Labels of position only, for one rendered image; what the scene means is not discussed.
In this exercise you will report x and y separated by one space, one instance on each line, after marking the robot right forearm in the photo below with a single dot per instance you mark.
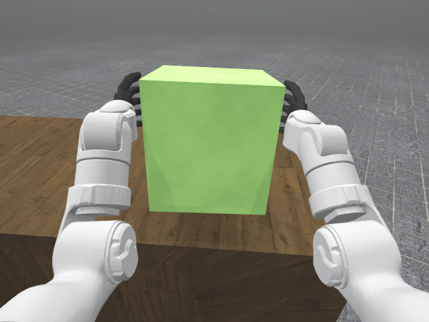
337 195

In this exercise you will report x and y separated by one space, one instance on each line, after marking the right robot upper arm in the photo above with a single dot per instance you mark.
361 260

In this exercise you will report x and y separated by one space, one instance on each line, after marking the robot left forearm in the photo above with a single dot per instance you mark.
103 161

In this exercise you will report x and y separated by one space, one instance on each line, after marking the robot left hand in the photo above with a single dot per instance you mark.
125 92

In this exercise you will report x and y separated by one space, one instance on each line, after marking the carton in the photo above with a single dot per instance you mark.
210 136

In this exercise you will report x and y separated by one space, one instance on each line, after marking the left robot upper arm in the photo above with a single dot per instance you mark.
91 258

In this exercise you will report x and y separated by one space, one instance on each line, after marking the pedestal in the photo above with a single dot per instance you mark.
192 267

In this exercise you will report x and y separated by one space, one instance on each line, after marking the robot right hand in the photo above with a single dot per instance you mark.
297 101

